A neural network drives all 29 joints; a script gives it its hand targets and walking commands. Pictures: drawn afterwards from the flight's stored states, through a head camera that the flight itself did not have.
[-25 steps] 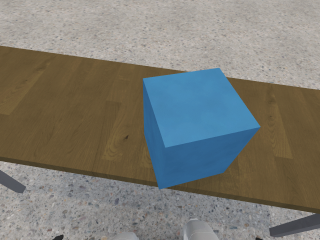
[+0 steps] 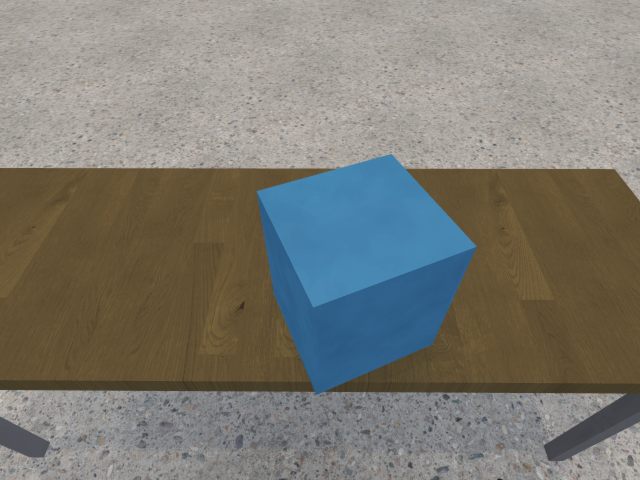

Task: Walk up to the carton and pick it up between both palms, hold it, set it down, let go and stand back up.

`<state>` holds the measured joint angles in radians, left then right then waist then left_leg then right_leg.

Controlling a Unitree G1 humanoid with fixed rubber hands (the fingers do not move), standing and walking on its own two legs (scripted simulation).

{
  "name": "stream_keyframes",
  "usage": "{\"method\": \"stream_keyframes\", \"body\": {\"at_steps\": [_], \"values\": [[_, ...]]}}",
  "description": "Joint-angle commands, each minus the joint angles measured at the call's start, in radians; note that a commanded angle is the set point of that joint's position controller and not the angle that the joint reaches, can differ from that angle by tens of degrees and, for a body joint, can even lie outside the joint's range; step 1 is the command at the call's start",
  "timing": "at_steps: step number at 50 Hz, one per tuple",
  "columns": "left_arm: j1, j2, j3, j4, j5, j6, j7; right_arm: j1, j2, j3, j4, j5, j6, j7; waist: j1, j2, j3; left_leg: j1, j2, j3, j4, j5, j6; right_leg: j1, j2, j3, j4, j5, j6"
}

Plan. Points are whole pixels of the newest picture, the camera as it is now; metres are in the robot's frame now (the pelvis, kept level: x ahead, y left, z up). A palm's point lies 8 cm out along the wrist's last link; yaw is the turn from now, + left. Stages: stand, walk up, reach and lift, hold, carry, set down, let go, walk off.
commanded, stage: walk up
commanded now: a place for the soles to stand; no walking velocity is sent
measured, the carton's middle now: (353, 275) +0.40 -0.03 +0.00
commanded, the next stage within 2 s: none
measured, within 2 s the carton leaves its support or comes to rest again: neither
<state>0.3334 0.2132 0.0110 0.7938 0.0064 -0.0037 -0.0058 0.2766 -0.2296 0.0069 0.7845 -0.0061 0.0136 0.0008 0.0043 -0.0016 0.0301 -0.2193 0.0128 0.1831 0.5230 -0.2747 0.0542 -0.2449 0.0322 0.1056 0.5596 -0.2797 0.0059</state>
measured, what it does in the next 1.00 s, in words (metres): stands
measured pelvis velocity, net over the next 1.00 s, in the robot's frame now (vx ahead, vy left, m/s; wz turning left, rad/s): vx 0.01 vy -0.02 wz -0.11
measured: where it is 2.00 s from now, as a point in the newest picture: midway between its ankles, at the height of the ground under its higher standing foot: outside the picture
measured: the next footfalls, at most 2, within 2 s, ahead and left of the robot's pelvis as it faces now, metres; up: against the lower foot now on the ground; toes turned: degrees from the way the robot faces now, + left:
none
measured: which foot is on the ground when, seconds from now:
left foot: down 0.00-1.00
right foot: down 0.00-1.00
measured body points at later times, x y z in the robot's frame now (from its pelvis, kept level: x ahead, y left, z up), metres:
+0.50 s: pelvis +0.01 -0.01 -0.01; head +0.02 -0.03 +0.44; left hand +0.11 +0.24 -0.12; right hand +0.06 -0.27 -0.15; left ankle +0.01 +0.08 -0.73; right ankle +0.02 -0.12 -0.73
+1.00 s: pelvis +0.01 -0.02 -0.01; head +0.03 -0.04 +0.44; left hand +0.12 +0.23 -0.12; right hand +0.04 -0.29 -0.15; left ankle +0.01 +0.08 -0.73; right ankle +0.02 -0.12 -0.73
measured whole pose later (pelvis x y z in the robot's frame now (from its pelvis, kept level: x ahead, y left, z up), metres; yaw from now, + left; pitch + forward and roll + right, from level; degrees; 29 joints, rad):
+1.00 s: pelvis +0.01 -0.02 -0.01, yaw -6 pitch -2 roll +2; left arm 0.31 0.25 0.02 0.74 0.01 0.01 0.01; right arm 0.30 -0.28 0.00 0.81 -0.01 0.05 0.00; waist -0.03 0.00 0.07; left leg -0.22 0.08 0.27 0.62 -0.36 0.02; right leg -0.30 0.10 0.19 0.70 -0.35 -0.03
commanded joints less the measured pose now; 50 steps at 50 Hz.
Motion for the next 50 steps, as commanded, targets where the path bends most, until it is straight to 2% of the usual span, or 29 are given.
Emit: {"method": "stream_keyframes", "body": {"at_steps": [1,13,15,17,19,20,22,23,24,27,29,31,33,37,38,40,41,43,44,47,50], "values": [[0.041,0.149,0.048,-0.080,0.000,-0.030,0.013,-0.017,-0.171,-0.050,-0.091,-0.001,-0.025,-0.011,-0.002,0.022,0.025,0.017,0.176,-0.192,-0.195,-0.105,0.016,-0.082,-0.060,0.084,-0.076,0.091,-0.036],[0.052,0.174,0.057,-0.105,0.003,-0.028,0.025,-0.015,-0.197,-0.051,-0.090,-0.008,-0.005,-0.010,-0.010,-0.003,-0.013,0.079,0.188,-0.121,-0.104,0.002,0.040,-0.122,-0.051,0.134,-0.020,0.175,-0.046],[0.045,0.167,0.054,-0.110,0.004,-0.026,0.025,-0.011,-0.205,-0.050,-0.085,-0.002,-0.006,-0.009,-0.014,0.014,-0.034,0.103,0.188,-0.111,-0.096,0.013,0.037,-0.125,-0.042,0.135,-0.021,0.179,-0.047],[0.042,0.176,0.056,-0.116,0.003,-0.024,0.027,-0.001,-0.202,-0.046,-0.082,0.000,-0.003,-0.008,-0.017,-0.008,-0.025,0.103,0.195,-0.107,-0.079,0.071,0.039,-0.131,-0.042,0.134,-0.002,0.203,-0.046],[0.039,0.185,0.059,-0.115,0.004,-0.021,0.028,0.001,-0.207,-0.048,-0.078,-0.001,0.000,-0.008,-0.021,-0.012,-0.028,0.109,0.197,-0.109,-0.084,0.043,0.044,-0.146,-0.033,0.131,0.008,0.185,-0.043],[0.047,0.180,0.058,-0.120,0.002,-0.020,0.028,-0.009,-0.213,-0.050,-0.084,-0.006,0.002,-0.009,-0.011,0.002,-0.019,0.105,0.203,-0.105,-0.078,0.033,0.047,-0.153,-0.033,0.132,0.012,0.182,-0.044],[0.054,0.190,0.059,-0.128,0.002,-0.022,0.029,-0.005,-0.208,-0.049,-0.087,-0.006,0.006,-0.007,-0.012,-0.027,-0.036,0.129,0.186,-0.094,-0.027,0.072,0.044,-0.158,-0.048,0.165,-0.008,0.217,-0.059],[0.046,0.203,0.059,-0.128,0.002,-0.022,0.030,-0.005,-0.202,-0.047,-0.087,-0.004,0.008,-0.006,-0.019,-0.030,-0.028,0.136,0.168,-0.094,-0.013,0.072,0.034,-0.178,-0.056,0.197,-0.022,0.213,-0.068],[0.042,0.211,0.061,-0.131,-0.001,-0.023,0.030,-0.007,-0.202,-0.049,-0.087,-0.006,0.011,-0.005,-0.017,-0.059,-0.024,0.140,0.154,-0.091,0.000,0.045,0.024,-0.201,-0.064,0.226,-0.054,0.184,-0.075],[0.005,0.199,0.054,-0.140,-0.003,-0.018,0.030,0.012,-0.200,-0.045,-0.075,-0.004,0.008,-0.005,-0.026,-0.067,0.019,0.133,0.144,-0.109,-0.036,0.007,0.011,-0.234,-0.059,0.238,-0.084,0.133,-0.074],[0.022,0.202,0.050,-0.139,0.001,-0.020,0.030,0.018,-0.206,-0.046,-0.074,-0.007,0.003,-0.006,-0.021,-0.074,-0.013,0.165,0.145,-0.119,-0.024,0.048,0.020,-0.223,-0.055,0.238,-0.065,0.177,-0.069],[0.029,0.210,0.052,-0.136,0.001,-0.023,0.031,0.026,-0.207,-0.048,-0.068,-0.005,0.001,-0.007,-0.022,-0.059,-0.041,0.182,0.152,-0.110,-0.017,0.102,0.021,-0.189,-0.054,0.239,-0.048,0.232,-0.071],[0.019,0.208,0.053,-0.136,0.001,-0.021,0.033,0.016,-0.205,-0.049,-0.074,-0.004,-0.001,-0.004,-0.023,-0.021,-0.035,0.167,0.154,-0.105,-0.012,0.119,0.022,-0.172,-0.054,0.236,-0.032,0.263,-0.070],[0.005,0.204,0.051,-0.152,-0.001,-0.014,0.030,0.041,-0.211,-0.052,-0.065,-0.007,0.005,-0.006,-0.026,-0.052,-0.004,0.151,0.170,-0.109,-0.036,0.080,0.032,-0.192,-0.035,0.207,-0.023,0.199,-0.062],[0.012,0.207,0.053,-0.152,0.001,-0.015,0.032,0.035,-0.215,-0.053,-0.062,-0.006,0.005,-0.005,-0.019,-0.050,-0.011,0.150,0.172,-0.099,-0.023,0.085,0.033,-0.188,-0.039,0.205,-0.029,0.217,-0.062],[0.000,0.217,0.060,-0.155,0.000,-0.013,0.030,0.025,-0.215,-0.057,-0.069,-0.006,0.007,-0.004,-0.023,-0.014,-0.001,0.142,0.157,-0.098,-0.028,0.026,0.028,-0.212,-0.039,0.228,-0.032,0.163,-0.072],[-0.004,0.209,0.060,-0.158,0.000,-0.013,0.030,0.029,-0.216,-0.056,-0.070,-0.006,0.008,-0.004,-0.026,0.011,-0.007,0.142,0.166,-0.102,-0.036,0.026,0.031,-0.208,-0.035,0.220,-0.016,0.161,-0.070],[-0.008,0.202,0.057,-0.157,0.002,-0.012,0.030,0.045,-0.218,-0.056,-0.063,-0.005,0.006,-0.006,-0.031,-0.002,-0.007,0.137,0.192,-0.117,-0.060,0.035,0.044,-0.196,-0.019,0.181,0.018,0.168,-0.056],[0.006,0.191,0.052,-0.155,0.002,-0.011,0.029,0.036,-0.224,-0.056,-0.063,-0.008,0.005,-0.007,-0.026,0.029,-0.010,0.133,0.214,-0.125,-0.078,0.015,0.057,-0.192,-0.017,0.160,0.036,0.153,-0.050],[0.004,0.193,0.058,-0.159,0.007,-0.012,0.030,0.030,-0.234,-0.059,-0.065,-0.006,0.005,-0.007,-0.020,0.014,-0.024,0.094,0.271,-0.129,-0.088,0.044,0.091,-0.142,-0.008,0.110,0.087,0.152,-0.036],[0.027,0.205,0.065,-0.151,0.008,-0.016,0.028,-0.005,-0.241,-0.060,-0.078,-0.007,0.011,-0.004,-0.006,0.036,-0.030,0.088,0.227,-0.083,-0.020,0.064,0.064,-0.122,-0.030,0.156,0.041,0.217,-0.052]]}}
